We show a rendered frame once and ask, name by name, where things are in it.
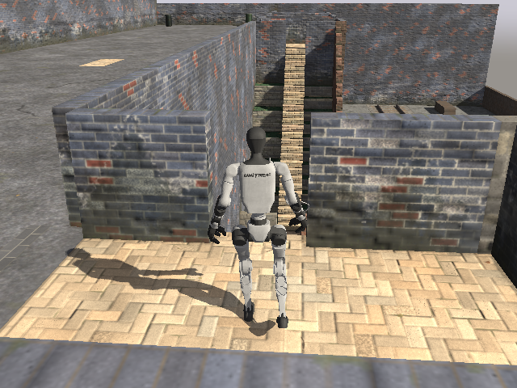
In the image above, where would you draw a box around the robot right forearm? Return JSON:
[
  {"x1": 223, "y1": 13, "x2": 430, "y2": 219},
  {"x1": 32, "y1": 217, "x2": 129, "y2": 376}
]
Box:
[{"x1": 290, "y1": 192, "x2": 305, "y2": 221}]

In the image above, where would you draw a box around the right robot shin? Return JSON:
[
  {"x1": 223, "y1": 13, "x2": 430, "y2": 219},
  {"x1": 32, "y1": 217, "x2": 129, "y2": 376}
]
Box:
[{"x1": 275, "y1": 263, "x2": 287, "y2": 318}]

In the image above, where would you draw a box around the left robot upper arm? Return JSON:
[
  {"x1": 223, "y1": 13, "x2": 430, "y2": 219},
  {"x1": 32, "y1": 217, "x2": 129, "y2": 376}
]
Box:
[{"x1": 218, "y1": 162, "x2": 240, "y2": 208}]

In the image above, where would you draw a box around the robot left thigh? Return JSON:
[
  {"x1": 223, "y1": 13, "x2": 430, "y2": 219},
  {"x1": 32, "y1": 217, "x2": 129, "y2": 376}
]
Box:
[{"x1": 232, "y1": 225, "x2": 253, "y2": 274}]

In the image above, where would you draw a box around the left robot hand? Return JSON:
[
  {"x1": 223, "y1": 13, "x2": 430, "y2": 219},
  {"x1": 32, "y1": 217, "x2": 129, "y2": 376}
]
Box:
[{"x1": 208, "y1": 225, "x2": 226, "y2": 244}]

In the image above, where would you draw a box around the right robot hand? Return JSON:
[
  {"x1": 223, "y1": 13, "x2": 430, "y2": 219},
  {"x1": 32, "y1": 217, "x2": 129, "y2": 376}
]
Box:
[{"x1": 289, "y1": 217, "x2": 308, "y2": 233}]

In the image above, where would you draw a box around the right robot upper arm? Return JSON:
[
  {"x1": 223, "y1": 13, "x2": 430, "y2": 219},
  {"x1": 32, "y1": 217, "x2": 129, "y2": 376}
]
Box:
[{"x1": 274, "y1": 162, "x2": 298, "y2": 205}]

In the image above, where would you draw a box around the robot left forearm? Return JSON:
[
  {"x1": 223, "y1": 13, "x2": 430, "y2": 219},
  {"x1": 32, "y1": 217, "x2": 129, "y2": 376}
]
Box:
[{"x1": 210, "y1": 195, "x2": 226, "y2": 229}]

